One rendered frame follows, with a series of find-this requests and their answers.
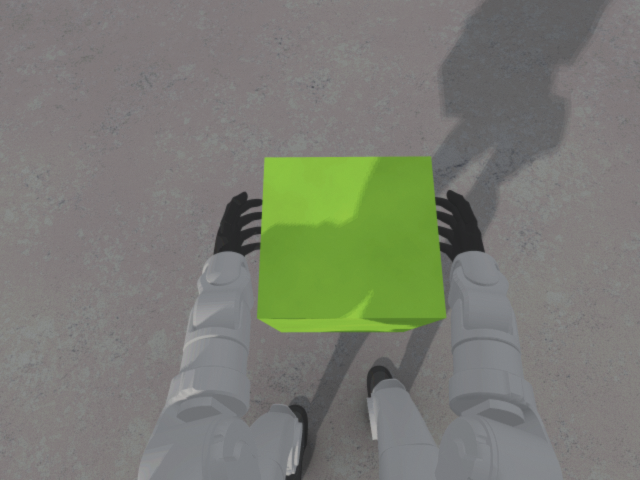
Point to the left robot forearm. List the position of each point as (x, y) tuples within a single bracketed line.
[(212, 378)]

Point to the left robot shin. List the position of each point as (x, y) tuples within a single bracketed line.
[(284, 409)]

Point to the left robot upper arm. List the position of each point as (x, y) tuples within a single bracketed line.
[(220, 447)]

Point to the robot right thigh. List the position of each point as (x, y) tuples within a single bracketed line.
[(406, 448)]

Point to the robot left hand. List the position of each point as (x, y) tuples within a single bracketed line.
[(229, 236)]

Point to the right robot forearm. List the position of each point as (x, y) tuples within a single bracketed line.
[(487, 376)]

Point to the carton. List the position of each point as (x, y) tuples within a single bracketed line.
[(349, 244)]

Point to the right robot upper arm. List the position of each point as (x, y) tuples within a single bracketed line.
[(474, 447)]

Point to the robot right hand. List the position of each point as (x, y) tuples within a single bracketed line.
[(465, 234)]

